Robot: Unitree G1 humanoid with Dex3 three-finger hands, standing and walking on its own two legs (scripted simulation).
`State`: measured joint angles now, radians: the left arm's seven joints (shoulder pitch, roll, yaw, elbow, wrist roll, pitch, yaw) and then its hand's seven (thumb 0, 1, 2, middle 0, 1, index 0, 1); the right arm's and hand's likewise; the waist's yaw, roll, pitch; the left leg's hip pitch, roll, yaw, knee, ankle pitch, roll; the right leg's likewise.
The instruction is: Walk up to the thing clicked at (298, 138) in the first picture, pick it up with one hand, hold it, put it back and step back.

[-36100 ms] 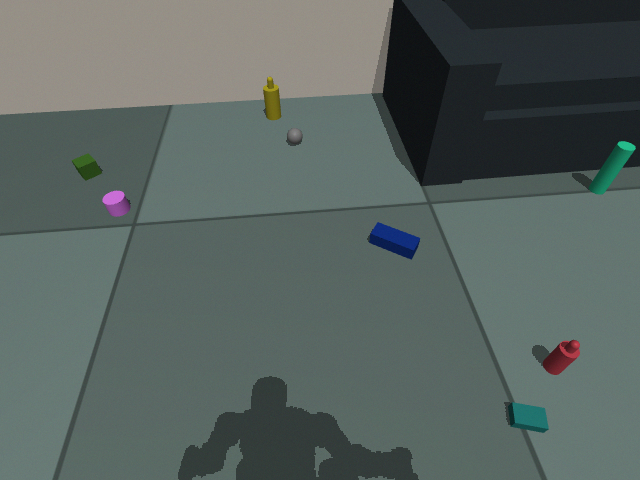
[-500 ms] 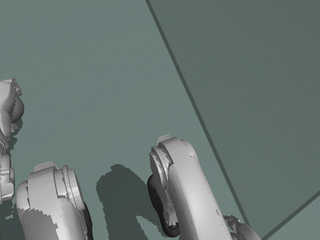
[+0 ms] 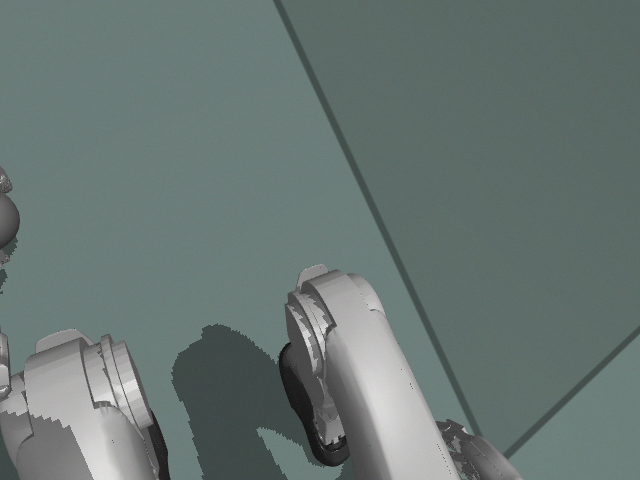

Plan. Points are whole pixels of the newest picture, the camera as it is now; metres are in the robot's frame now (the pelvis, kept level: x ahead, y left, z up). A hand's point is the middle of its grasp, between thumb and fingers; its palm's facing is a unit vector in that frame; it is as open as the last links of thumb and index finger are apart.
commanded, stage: rest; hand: left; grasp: from above
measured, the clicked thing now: out of the picture +0.46 +0.30 -0.24
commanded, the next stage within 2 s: open in 0.94 s
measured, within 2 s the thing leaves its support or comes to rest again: rests again in 1.34 s
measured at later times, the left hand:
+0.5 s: hand out of the picture +0.45 +0.29 -0.24, palm faces -0.44 -0.14 -0.89, open 10.3 cm
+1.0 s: hand out of the picture +0.45 +0.29 -0.25, palm faces -0.44 -0.13 -0.89, open 10.3 cm
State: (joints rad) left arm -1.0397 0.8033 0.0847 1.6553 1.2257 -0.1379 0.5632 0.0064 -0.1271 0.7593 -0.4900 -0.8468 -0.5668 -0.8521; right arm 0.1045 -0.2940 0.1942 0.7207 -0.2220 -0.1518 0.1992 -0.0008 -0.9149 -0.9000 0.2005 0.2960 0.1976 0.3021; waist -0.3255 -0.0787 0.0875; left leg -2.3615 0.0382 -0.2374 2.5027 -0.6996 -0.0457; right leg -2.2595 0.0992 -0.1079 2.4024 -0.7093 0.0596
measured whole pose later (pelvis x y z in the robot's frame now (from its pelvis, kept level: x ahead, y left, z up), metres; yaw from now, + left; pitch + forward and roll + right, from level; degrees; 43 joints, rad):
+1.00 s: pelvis +0.00 +0.01 +0.00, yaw -3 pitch +28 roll -12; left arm -1.08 0.91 0.07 1.74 1.22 -0.15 0.63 -0.01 -0.09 0.58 -0.58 -0.76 -0.66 -0.74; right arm 0.08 -0.32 0.29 0.69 -0.25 -0.22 0.24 0.00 -0.92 -0.90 0.20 0.30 0.20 0.30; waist -0.37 -0.13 0.16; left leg -2.34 0.04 -0.28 2.53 -0.71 -0.04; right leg -2.23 0.12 -0.14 2.39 -0.70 0.07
